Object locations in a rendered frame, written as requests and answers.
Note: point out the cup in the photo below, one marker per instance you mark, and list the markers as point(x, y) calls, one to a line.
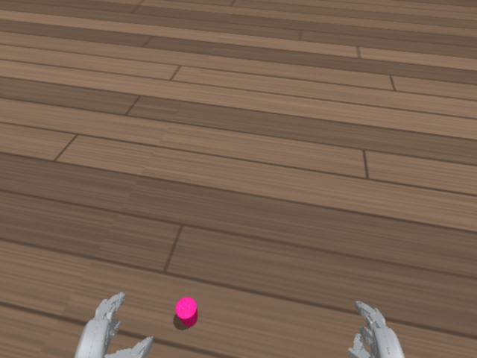
point(186, 310)

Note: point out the left robot hand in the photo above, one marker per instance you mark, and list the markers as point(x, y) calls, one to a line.
point(98, 332)

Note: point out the right robot hand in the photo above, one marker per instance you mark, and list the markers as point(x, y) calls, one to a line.
point(382, 341)

